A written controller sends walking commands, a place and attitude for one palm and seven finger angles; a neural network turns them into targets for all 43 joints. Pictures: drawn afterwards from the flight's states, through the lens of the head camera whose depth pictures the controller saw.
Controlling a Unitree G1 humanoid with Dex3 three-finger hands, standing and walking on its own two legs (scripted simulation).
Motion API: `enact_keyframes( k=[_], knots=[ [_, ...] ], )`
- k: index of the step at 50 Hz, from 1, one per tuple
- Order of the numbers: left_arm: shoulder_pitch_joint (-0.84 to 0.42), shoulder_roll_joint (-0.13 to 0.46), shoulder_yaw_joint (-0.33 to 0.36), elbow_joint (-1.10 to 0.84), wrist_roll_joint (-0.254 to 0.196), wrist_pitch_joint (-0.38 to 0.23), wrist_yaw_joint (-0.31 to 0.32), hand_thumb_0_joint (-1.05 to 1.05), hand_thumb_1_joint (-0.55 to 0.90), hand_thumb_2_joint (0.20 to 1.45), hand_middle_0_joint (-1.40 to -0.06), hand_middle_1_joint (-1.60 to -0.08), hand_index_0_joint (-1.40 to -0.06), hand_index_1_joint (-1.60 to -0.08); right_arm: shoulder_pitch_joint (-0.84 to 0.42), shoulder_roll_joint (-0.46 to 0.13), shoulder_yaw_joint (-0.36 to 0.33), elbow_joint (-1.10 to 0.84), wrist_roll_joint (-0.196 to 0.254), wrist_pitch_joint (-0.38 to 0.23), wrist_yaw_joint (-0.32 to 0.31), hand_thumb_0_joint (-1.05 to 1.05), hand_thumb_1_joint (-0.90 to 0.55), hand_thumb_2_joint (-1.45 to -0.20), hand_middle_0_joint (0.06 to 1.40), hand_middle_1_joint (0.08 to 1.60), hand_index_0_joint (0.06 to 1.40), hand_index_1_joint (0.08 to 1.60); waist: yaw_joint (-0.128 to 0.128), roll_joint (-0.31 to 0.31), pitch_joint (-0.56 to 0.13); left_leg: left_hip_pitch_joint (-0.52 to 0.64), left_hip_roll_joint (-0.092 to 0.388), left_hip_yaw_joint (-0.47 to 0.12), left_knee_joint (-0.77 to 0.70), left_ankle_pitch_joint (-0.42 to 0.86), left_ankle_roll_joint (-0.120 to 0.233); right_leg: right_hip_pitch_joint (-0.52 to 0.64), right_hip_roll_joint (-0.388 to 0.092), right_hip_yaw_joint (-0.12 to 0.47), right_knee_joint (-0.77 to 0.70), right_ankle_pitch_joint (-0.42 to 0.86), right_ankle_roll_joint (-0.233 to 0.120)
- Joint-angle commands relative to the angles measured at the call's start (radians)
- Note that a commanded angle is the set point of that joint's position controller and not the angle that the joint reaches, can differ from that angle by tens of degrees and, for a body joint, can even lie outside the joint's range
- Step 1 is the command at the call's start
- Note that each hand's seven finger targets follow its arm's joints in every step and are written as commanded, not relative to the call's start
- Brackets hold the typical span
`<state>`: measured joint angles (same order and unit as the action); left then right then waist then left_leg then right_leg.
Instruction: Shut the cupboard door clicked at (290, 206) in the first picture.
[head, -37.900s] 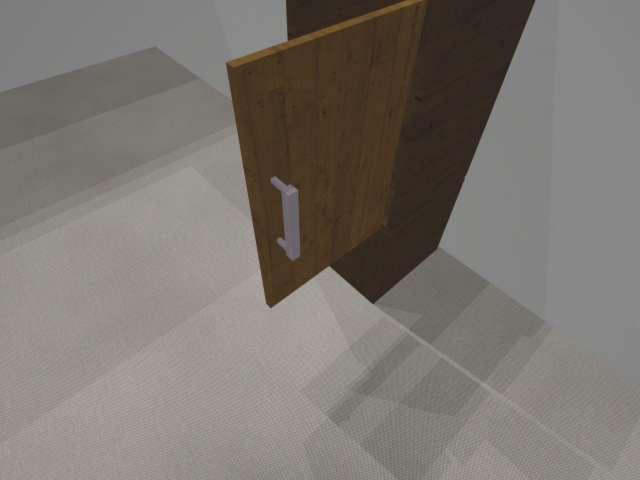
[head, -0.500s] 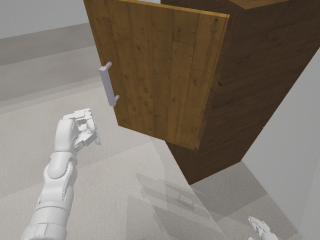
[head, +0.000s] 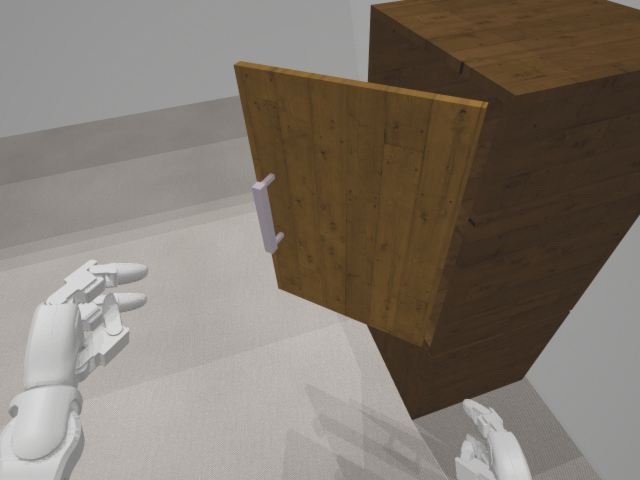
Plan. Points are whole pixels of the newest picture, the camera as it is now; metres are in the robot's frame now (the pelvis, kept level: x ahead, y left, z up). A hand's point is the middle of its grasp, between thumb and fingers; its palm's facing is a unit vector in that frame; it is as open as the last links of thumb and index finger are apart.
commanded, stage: draw the hand back to the body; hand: left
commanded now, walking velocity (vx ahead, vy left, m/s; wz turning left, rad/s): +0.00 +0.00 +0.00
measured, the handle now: (270, 214) +0.62 +0.19 -0.05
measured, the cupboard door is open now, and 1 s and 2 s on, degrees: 44 44 44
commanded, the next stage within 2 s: step back with the hand held close in 0.54 s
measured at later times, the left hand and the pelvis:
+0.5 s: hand (83, 355) +0.18 +0.25 +0.15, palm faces +0.44 -0.80 -0.41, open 7.4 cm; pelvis -0.01 -0.01 +0.00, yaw +0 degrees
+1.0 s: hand (59, 353) +0.18 +0.28 +0.15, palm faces +0.35 -0.78 -0.52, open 7.5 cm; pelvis -0.02 +0.02 +0.00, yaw -1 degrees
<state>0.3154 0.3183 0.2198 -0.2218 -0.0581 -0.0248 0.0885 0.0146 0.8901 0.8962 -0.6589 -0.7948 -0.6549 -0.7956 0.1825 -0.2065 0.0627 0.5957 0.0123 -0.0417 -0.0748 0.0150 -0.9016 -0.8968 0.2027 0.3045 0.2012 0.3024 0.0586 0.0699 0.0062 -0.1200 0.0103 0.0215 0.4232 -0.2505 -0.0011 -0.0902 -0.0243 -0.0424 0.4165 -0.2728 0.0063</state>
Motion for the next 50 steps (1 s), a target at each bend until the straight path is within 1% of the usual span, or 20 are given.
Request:
enact_keyframes(
  k=[1,8,11,13,15,16,20,21,23,26,33,34,35,36,37,42,44,45,47,50],
  knots=[
    [-0.069,0.205,0.172,-0.31,-0.006,-0.076,0.019,0.0,0.9,0.9,-0.393,-0.51,-0.393,-0.51,-0.117,-0.107,-0.057,-0.153,-0.004,-0.066,-0.005,0.0,-0.9,-0.9,0.2,0.3,0.2,0.3,-0.001,-0.009,-0.128,0.048,0.004,0.009,-0.048,0.302,0.02,0.023,0.018,-0.007,-0.039,0.298,-0.013],
    [0.071,0.254,0.281,-0.393,-0.014,-0.103,0.03,0.0,0.9,0.9,-0.2,-0.3,-0.2,-0.3,-0.119,-0.107,-0.072,-0.142,-0.001,-0.098,-0.007,0.0,-0.9,-0.9,0.2,0.3,0.2,0.3,0.013,-0.008,-0.081,0.026,0.006,0.016,-0.046,0.25,0.021,-0.001,0.017,-0.005,-0.05,0.248,-0.008],
    [0.058,0.189,0.219,-0.314,-0.012,-0.099,0.024,0.0,0.9,0.9,-0.2,-0.3,-0.2,-0.3,-0.109,-0.115,-0.075,-0.126,0.0,-0.105,-0.01,0.0,-0.9,-0.9,0.2,0.3,0.2,0.3,-0.007,-0.045,0.006,0.009,0.008,0.02,-0.058,0.178,0.026,-0.056,0.014,-0.001,-0.075,0.172,-0.003],
    [0.029,0.197,0.22,-0.315,-0.008,-0.105,0.027,0.0,0.9,0.9,-0.2,-0.3,-0.2,-0.3,-0.108,-0.12,-0.079,-0.123,-0.001,-0.107,-0.014,0.0,-0.9,-0.9,0.2,0.3,0.2,0.3,-0.006,-0.032,-0.006,0.015,0.005,0.016,-0.063,0.155,0.028,-0.058,0.015,0.0,-0.076,0.139,-0.004],
    [0.026,0.227,0.245,-0.313,-0.007,-0.11,0.03,0.0,0.9,0.9,-0.2,-0.3,-0.2,-0.3,-0.11,-0.124,-0.083,-0.118,-0.004,-0.114,-0.02,0.0,-0.9,-0.9,0.2,0.3,0.2,0.3,0.002,-0.056,-0.027,0.025,0.002,0.017,-0.062,0.153,0.034,-0.048,0.013,0.005,-0.084,0.136,-0.003],
    [0.023,0.21,0.231,-0.324,-0.008,-0.113,0.029,0.0,0.9,0.9,-0.2,-0.3,-0.2,-0.3,-0.115,-0.118,-0.081,-0.122,-0.002,-0.115,-0.021,0.0,-0.9,-0.9,0.2,0.3,0.2,0.3,0.002,-0.053,-0.042,0.029,0.001,0.02,-0.059,0.16,0.036,-0.038,0.011,0.007,-0.077,0.142,-0.002],
    [0.027,0.252,0.265,-0.358,-0.005,-0.123,0.034,0.0,0.9,0.9,-0.2,-0.3,-0.2,-0.3,-0.123,-0.117,-0.079,-0.117,-0.006,-0.129,-0.023,0.0,-0.9,-0.9,0.2,0.3,0.2,0.3,0.013,-0.009,-0.059,0.035,-0.004,0.019,-0.053,0.177,0.033,-0.022,0.012,0.013,-0.082,0.166,-0.006],
    [0.024,0.245,0.26,-0.369,-0.006,-0.125,0.034,0.0,0.9,0.9,-0.2,-0.3,-0.2,-0.3,-0.124,-0.11,-0.078,-0.121,-0.005,-0.131,-0.024,0.0,-0.9,-0.9,0.2,0.3,0.2,0.3,0.013,0.011,-0.069,0.036,-0.005,0.022,-0.053,0.174,0.033,-0.016,0.008,0.016,-0.076,0.165,-0.006],
    [0.038,0.236,0.259,-0.352,-0.009,-0.124,0.033,0.0,0.9,0.9,-0.2,-0.3,-0.2,-0.3,-0.125,-0.106,-0.075,-0.12,-0.005,-0.132,-0.023,0.0,-0.9,-0.9,0.2,0.3,0.2,0.3,0.012,-0.01,-0.036,0.024,-0.004,0.022,-0.053,0.176,0.031,-0.026,0.012,0.013,-0.083,0.168,-0.006],
    [0.048,0.235,0.265,-0.345,-0.01,-0.126,0.031,0.0,0.9,0.9,-0.2,-0.3,-0.2,-0.3,-0.122,-0.105,-0.076,-0.118,-0.005,-0.134,-0.024,0.0,-0.9,-0.9,0.2,0.3,0.2,0.3,0.011,0.011,-0.03,0.027,-0.002,0.026,-0.056,0.169,0.029,-0.029,0.011,0.018,-0.091,0.157,-0.006],
    [0.057,0.22,0.254,-0.338,-0.012,-0.122,0.024,0.0,0.9,0.9,-0.2,-0.3,-0.2,-0.3,-0.117,-0.11,-0.082,-0.119,-0.005,-0.128,-0.019,0.0,-0.9,-0.9,0.2,0.3,0.2,0.3,0.008,-0.015,-0.038,0.035,0.001,0.028,-0.058,0.189,0.03,-0.026,0.016,0.012,-0.088,0.18,-0.003],
    [-0.042,0.311,0.339,-0.393,-0.003,-0.161,0.034,0.0,0.9,0.9,-0.2,-0.3,-0.2,-0.3,-0.12,-0.142,-0.092,-0.147,0.002,-0.101,-0.012,0.0,-0.9,-0.9,0.2,0.3,0.2,0.3,-0.032,-0.019,-0.003,-0.045,0.02,0.015,0.015,0.131,0.042,-0.116,-0.046,0.109,-0.136,0.226,-0.017],
    [-0.036,0.329,0.357,-0.369,0.002,-0.178,0.037,0.0,0.9,0.9,-0.2,-0.3,-0.2,-0.3,-0.115,-0.129,-0.091,-0.132,-0.001,-0.089,-0.013,0.0,-0.9,-0.9,0.2,0.3,0.2,0.3,-0.034,-0.046,-0.012,-0.062,0.012,0.0,0.044,0.106,0.036,-0.118,-0.082,0.129,-0.142,0.238,-0.032],
    [0.065,0.266,0.304,-0.316,0.0,-0.181,0.032,0.0,0.9,0.9,-0.2,-0.3,-0.2,-0.3,-0.115,-0.129,-0.096,-0.124,-0.005,-0.079,-0.014,0.0,-0.9,-0.9,0.2,0.3,0.2,0.3,-0.042,-0.088,-0.031,-0.059,0.011,0.002,0.066,0.117,0.035,-0.135,-0.1,0.128,-0.132,0.266,-0.037],
    [0.111,0.243,0.286,-0.306,-0.001,-0.184,0.031,0.0,0.9,0.9,-0.2,-0.3,-0.2,-0.3,-0.108,-0.13,-0.101,-0.13,-0.005,-0.068,-0.011,0.0,-0.9,-0.9,0.2,0.3,0.2,0.3,-0.043,-0.093,-0.067,-0.061,0.013,0.002,0.071,0.135,0.033,-0.122,-0.107,0.121,-0.11,0.294,-0.039],
    [0.18,0.261,0.305,-0.369,-0.009,-0.191,0.04,0.0,0.9,0.9,-0.2,-0.3,-0.2,-0.3,-0.11,-0.143,-0.115,-0.164,0.0,-0.022,-0.019,0.0,-0.9,-0.9,0.2,0.3,0.2,0.3,-0.048,-0.022,-0.179,-0.039,0.047,-0.009,0.029,0.381,0.03,-0.06,-0.059,0.053,0.012,0.458,-0.012],
    [0.189,0.284,0.325,-0.39,-0.012,-0.187,0.046,0.0,0.9,0.9,-0.2,-0.3,-0.2,-0.3,-0.107,-0.145,-0.117,-0.18,0.002,-0.005,-0.026,0.0,-0.9,-0.9,0.2,0.3,0.2,0.3,-0.047,-0.029,-0.201,-0.045,0.055,-0.015,0.027,0.451,0.029,-0.043,-0.043,0.043,0.041,0.501,-0.003],
    [0.189,0.307,0.346,-0.4,-0.013,-0.184,0.047,0.0,0.9,0.9,-0.2,-0.3,-0.2,-0.3,-0.113,-0.148,-0.118,-0.182,0.0,0.0,-0.03,0.0,-0.9,-0.9,0.2,0.3,0.2,0.3,-0.044,-0.02,-0.205,-0.047,0.057,-0.018,0.025,0.46,0.028,-0.043,-0.041,0.043,0.047,0.509,-0.002],
    [0.196,0.288,0.329,-0.409,-0.013,-0.18,0.05,0.0,0.9,0.9,-0.2,-0.3,-0.2,-0.3,-0.103,-0.145,-0.117,-0.198,0.004,0.011,-0.033,0.0,-0.9,-0.9,0.2,0.3,0.2,0.3,-0.047,-0.019,-0.205,-0.073,0.066,-0.022,0.01,0.464,0.027,-0.03,-0.031,0.037,0.071,0.498,0.002],
    [0.22,0.316,0.36,-0.423,-0.012,-0.181,0.055,0.0,0.9,0.9,-0.2,-0.3,-0.2,-0.3,-0.103,-0.156,-0.121,-0.207,0.001,0.016,-0.037,0.0,-0.9,-0.9,0.2,0.3,0.2,0.3,-0.039,0.002,-0.205,-0.13,0.074,-0.039,-0.019,0.395,0.033,-0.008,-0.012,0.034,0.09,0.438,0.008]
  ],
)
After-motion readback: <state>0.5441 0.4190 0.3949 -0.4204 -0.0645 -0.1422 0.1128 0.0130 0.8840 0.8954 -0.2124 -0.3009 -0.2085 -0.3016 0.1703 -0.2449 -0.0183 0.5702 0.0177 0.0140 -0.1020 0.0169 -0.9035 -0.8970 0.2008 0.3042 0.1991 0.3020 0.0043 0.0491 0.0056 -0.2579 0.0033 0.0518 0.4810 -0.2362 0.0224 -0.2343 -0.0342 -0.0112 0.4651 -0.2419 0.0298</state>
